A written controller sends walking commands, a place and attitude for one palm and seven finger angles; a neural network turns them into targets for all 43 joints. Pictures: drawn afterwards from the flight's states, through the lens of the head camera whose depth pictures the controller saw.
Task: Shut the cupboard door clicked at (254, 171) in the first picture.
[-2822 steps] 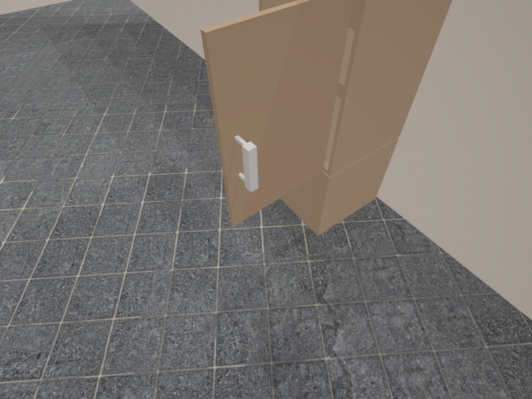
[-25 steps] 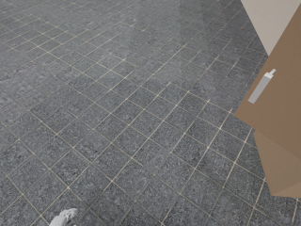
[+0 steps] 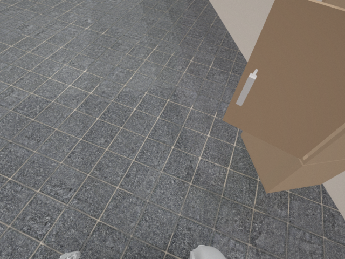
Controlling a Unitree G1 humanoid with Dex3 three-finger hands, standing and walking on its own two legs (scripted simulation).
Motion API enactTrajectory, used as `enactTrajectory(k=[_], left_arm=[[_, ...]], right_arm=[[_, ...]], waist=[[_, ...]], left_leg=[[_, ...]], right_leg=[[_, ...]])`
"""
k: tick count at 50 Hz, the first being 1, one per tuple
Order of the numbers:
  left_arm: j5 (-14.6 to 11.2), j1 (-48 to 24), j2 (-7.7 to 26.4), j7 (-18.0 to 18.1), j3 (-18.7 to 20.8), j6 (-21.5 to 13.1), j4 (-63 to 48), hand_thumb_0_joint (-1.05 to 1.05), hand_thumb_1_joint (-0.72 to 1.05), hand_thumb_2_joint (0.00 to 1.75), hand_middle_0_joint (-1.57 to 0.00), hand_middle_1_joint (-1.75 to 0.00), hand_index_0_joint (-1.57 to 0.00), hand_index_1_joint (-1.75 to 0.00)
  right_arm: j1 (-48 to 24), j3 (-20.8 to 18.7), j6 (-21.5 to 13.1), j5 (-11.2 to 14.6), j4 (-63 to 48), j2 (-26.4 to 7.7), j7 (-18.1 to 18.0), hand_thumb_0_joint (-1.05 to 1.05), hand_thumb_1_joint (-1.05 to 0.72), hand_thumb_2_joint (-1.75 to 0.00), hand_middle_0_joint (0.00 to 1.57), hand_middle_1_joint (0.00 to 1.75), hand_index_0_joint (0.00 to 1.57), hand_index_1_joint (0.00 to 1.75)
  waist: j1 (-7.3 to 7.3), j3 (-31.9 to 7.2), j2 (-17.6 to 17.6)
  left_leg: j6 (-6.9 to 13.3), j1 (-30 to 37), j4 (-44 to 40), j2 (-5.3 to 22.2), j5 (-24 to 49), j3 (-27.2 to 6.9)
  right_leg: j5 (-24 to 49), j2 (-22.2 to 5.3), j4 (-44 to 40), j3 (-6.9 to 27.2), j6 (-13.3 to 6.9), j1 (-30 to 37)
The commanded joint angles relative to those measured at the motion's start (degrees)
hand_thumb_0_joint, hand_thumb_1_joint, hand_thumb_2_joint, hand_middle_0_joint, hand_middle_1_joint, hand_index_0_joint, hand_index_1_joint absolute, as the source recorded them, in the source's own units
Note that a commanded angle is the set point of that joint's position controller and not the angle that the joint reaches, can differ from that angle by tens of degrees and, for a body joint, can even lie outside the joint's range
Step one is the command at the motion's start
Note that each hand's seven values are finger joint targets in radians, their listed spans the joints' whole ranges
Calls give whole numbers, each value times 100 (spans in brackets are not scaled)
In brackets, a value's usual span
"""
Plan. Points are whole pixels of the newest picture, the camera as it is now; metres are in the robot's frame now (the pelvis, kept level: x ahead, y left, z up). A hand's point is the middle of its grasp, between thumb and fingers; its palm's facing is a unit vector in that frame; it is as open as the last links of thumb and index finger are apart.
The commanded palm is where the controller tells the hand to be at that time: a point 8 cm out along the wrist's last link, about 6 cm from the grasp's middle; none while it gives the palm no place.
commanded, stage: turn to face it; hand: left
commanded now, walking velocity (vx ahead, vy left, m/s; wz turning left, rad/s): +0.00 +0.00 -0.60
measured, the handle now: (247, 87) +0.74 -0.25 -0.08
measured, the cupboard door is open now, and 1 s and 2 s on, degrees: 48 48 48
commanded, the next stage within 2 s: take the last steps up to it in 0.74 s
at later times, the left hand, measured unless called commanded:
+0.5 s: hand (123, 258) +0.14 +0.12 -0.15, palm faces -0.26 -0.93 -0.25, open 7.4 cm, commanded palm none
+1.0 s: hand (133, 250) +0.16 +0.10 -0.17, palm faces -0.41 -0.88 -0.24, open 7.4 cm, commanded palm none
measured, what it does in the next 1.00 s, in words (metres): steps on the spot, turning right: right foot, then left foot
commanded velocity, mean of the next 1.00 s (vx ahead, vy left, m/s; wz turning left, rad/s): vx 0.05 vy -0.01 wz -0.36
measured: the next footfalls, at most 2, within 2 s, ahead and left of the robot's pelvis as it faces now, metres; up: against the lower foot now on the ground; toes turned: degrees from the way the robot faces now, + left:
right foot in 0.24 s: +0.01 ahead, -0.15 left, +0.00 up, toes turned -14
left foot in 0.64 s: +0.09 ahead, +0.08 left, +0.00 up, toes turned -18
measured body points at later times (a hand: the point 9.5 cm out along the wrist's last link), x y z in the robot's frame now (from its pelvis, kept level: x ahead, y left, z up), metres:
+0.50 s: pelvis -0.01 -0.04 +0.00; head +0.02 -0.07 +0.45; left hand +0.15 +0.17 -0.13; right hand -0.01 -0.32 -0.15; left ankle +0.03 +0.10 -0.68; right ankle -0.03 -0.14 -0.74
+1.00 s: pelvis +0.00 -0.05 -0.01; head +0.01 -0.07 +0.44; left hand +0.18 +0.15 -0.15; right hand -0.09 -0.28 -0.17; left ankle +0.04 +0.08 -0.72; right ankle -0.06 -0.14 -0.74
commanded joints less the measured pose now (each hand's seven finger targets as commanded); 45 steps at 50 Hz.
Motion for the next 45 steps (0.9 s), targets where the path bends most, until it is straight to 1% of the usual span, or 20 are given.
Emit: enactTrajectory(k=[1,7,10,11,12,13,14,16,18,22,27,30,31,32,33,34,36,39,43,45], left_arm=[[0,-324,196,-31,30,-141,-553,0,90,90,-20,-30,-20,-30],[7,-490,151,-33,-24,-188,-600,0,90,90,-20,-30,-20,-30],[13,145,368,10,28,-255,-426,0,90,90,-20,-30,-20,-30],[57,513,810,67,111,-322,-309,0,90,90,-20,-30,-20,-30],[63,743,1376,153,205,-380,-225,0,90,90,-20,-30,-20,-30],[-18,1020,1444,220,201,-360,-190,0,90,90,-20,-30,-20,-30],[11,727,1294,294,228,-383,-194,0,90,90,-20,-30,-20,-30],[-14,95,872,308,97,-366,-376,0,90,90,-20,-30,-20,-30],[12,-190,778,298,59,-388,-476,0,90,90,-20,-30,-20,-30],[36,1,816,262,57,-388,-409,0,90,90,-20,-30,-20,-30],[57,148,864,267,116,-377,-324,0,90,90,-20,-30,-20,-30],[-2,-55,738,271,102,-331,-294,0,90,90,-20,-30,-20,-30],[-40,19,517,251,39,-302,-337,0,90,90,-20,-30,-20,-30],[-63,196,215,205,-7,-285,-400,0,90,90,-20,-30,-20,-30],[-21,115,258,188,-44,-315,-494,0,90,90,-20,-30,-20,-30],[43,-8,324,191,-2,-261,-411,0,90,90,-20,-30,-20,-30],[24,85,284,144,38,-237,-268,0,90,90,-20,-30,-20,-30],[-1,-4,87,111,-51,-213,-207,0,90,90,-20,-30,-20,-30],[-4,3,-38,106,-120,-258,-131,0,90,90,-20,-30,-20,-30],[13,403,3,69,-99,-290,38,0,90,90,-20,-30,-20,-30]], right_arm=[[444,-372,-94,16,-191,-1176,-109,0,-90,-90,20,30,20,30],[440,-483,-30,-3,-59,-1364,-21,0,-90,-90,20,30,20,30],[165,-524,8,56,-108,-1392,25,0,-90,-90,20,30,20,30],[156,-490,23,111,-184,-1136,62,0,-90,-90,20,30,20,30],[-150,-353,37,113,-479,-694,83,0,-90,-90,20,30,20,30],[-398,-323,127,93,-578,-872,16,0,-90,-90,20,30,20,30],[-381,-335,143,115,-460,-777,-40,0,-90,-90,20,30,20,30],[-238,-366,150,106,-252,-878,-10,0,-90,-90,20,30,20,30],[12,-345,174,86,-116,-769,47,0,-90,-90,20,30,20,30],[-111,-357,191,77,-167,-702,72,0,-90,-90,20,30,20,30],[-117,-312,86,127,-208,-616,32,0,-90,-90,20,30,20,30],[471,-294,-1,139,10,-624,-29,0,-90,-90,20,30,20,30],[529,-320,-55,113,31,-888,-50,0,-90,-90,20,30,20,30],[557,-398,-74,37,-20,-1375,-61,0,-90,-90,20,30,20,30],[561,-403,-38,25,-128,-1512,-73,0,-90,-90,20,30,20,30],[529,-367,-80,-21,-49,-1378,-117,0,-90,-90,20,30,20,30],[210,-291,-83,-22,-93,-1111,-140,0,-90,-90,20,30,20,30],[201,-300,-57,-21,-13,-1037,-128,0,-90,-90,20,30,20,30],[434,-364,0,-12,236,-1136,-84,0,-90,-90,20,30,20,30],[316,-396,28,15,278,-1197,-59,0,-90,-90,20,30,20,30]], waist=[[-233,-828,1149],[-330,-792,1499],[57,-888,1101],[233,-1053,-33],[387,-838,-1714],[537,-837,-1109],[326,-892,-1520],[40,-759,-1002],[-149,-843,-654],[-41,-598,-580],[27,-799,-716],[-273,-852,-508],[-264,-872,183],[-229,-845,1550],[-251,-689,1528],[-289,-702,1531],[-76,-620,1264],[-119,-678,1247],[-218,-765,1294],[-34,-940,1186]], left_leg=[[635,1276,-847,1433,3190,-588],[584,960,-605,1632,2708,-265],[112,264,248,1432,1831,143],[-241,-603,1205,1006,647,453],[-548,-2108,2542,94,-2114,505],[-531,-2153,3317,106,-2160,-302],[-529,-2439,3727,116,-1913,-618],[-587,-2191,3829,221,-1045,-754],[-623,-1707,3483,136,-628,-600],[-596,-1450,2743,-56,-583,-537],[-496,-925,1314,-250,-791,-506],[-403,453,-398,-309,307,-476],[-189,1045,-983,251,377,-1032],[340,1194,-1290,1439,815,-2273],[861,684,-1415,2110,1203,-2778],[919,593,-1496,2011,1692,-2670],[864,532,-1210,1538,2524,-1759],[739,734,-892,1239,3171,-936],[700,655,-741,1253,2491,-982],[474,285,-584,1142,780,-839]], right_leg=[[84,-261,-305,-194,83,-285],[63,-137,-1914,-602,-93,623],[1453,-113,-3645,-632,-279,1951],[2202,-928,-4280,369,-567,2863],[4031,-2245,-4474,2149,-1223,3179],[4753,-2499,-4374,2236,-1593,2787],[4523,-2179,-4329,2254,-1625,2830],[3756,-1688,-4302,1514,-1456,2414],[3318,-1397,-4341,1127,-1303,2001],[2358,-1323,-4585,1453,-1356,1644],[2877,-1324,-4307,1869,-1434,1869],[2584,-1022,-3848,1798,-1001,1130],[1868,-540,-3439,1449,-711,504],[501,176,-2486,669,-398,-44],[-594,160,-1495,229,-273,-23],[-636,66,-652,363,-198,-110],[-249,-75,-43,295,-127,-119],[-154,-129,-876,-69,-95,249],[163,-15,-2263,-405,-182,1027],[886,74,-3385,-591,-237,1867]])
